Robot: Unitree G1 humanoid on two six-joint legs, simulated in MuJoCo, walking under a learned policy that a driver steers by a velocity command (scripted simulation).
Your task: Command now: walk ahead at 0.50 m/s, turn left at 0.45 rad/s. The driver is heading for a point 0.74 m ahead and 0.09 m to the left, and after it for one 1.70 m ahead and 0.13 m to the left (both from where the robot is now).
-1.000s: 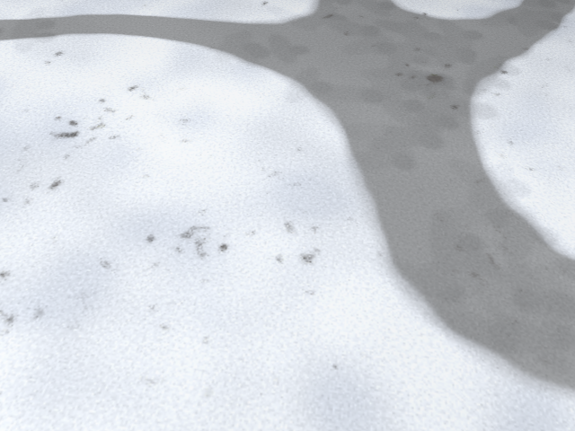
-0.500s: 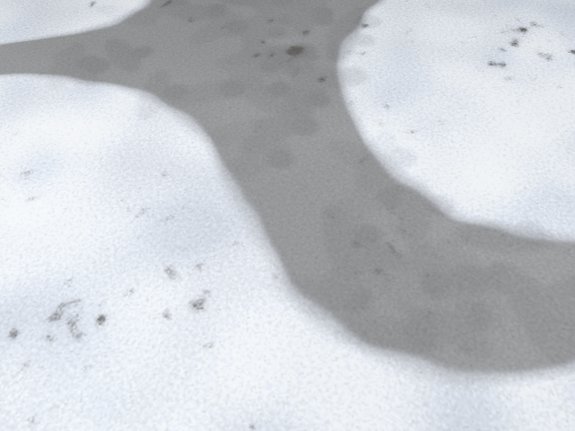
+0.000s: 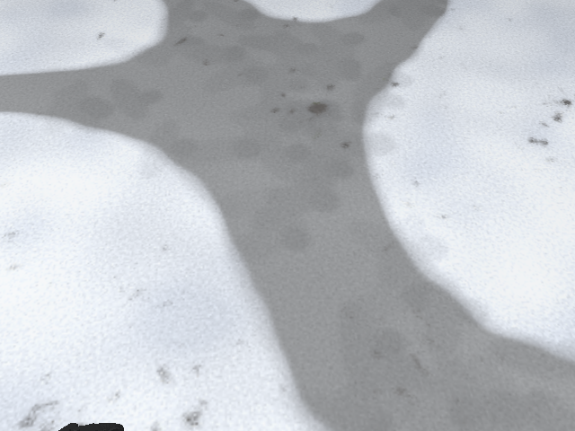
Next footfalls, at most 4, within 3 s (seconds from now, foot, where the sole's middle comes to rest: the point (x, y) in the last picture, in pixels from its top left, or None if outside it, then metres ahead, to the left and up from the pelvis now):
0.22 right None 0.30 -0.14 -0.78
0.74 left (197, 423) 0.48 0.20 -0.78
1.28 right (247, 281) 0.85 0.09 -0.78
1.76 left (168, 210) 1.10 0.32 -0.78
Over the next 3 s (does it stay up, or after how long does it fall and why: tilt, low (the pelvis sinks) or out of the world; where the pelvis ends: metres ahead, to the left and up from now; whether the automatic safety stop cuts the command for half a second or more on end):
stays up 1.56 0.08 -0.01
